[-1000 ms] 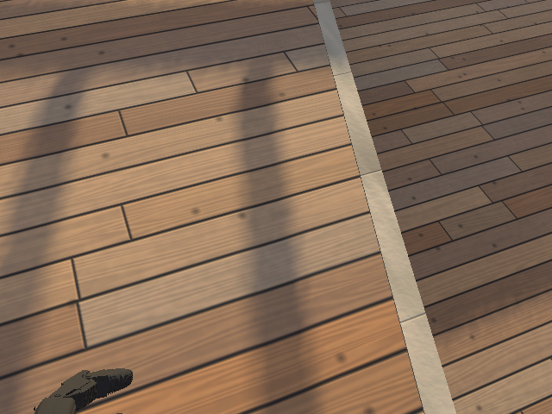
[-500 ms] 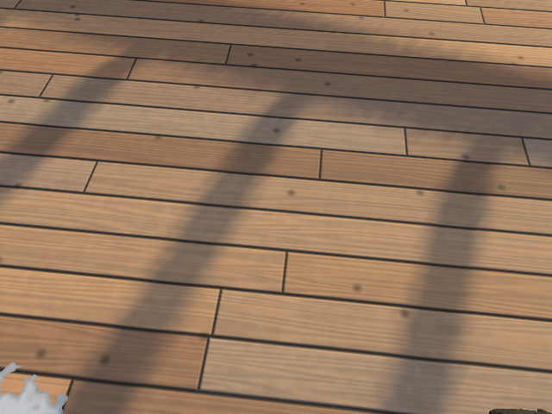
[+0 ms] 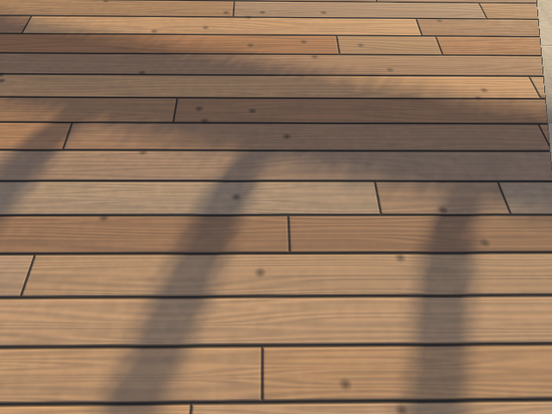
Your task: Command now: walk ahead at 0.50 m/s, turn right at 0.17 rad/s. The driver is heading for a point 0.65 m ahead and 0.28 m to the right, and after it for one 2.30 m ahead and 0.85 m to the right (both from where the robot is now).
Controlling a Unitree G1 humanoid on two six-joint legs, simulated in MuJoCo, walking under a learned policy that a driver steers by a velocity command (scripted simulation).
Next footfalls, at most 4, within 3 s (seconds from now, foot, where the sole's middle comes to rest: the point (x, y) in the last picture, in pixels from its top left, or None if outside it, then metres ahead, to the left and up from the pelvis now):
0.10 right None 0.23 -0.13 -0.78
0.58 left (258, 396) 0.53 0.03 -0.78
1.10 right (401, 341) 0.65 -0.35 -0.78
1.62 left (385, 228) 1.02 -0.38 -0.78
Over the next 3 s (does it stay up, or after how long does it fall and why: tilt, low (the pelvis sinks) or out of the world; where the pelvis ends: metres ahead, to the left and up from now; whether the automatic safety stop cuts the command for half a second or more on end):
stays up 1.50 -0.57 0.00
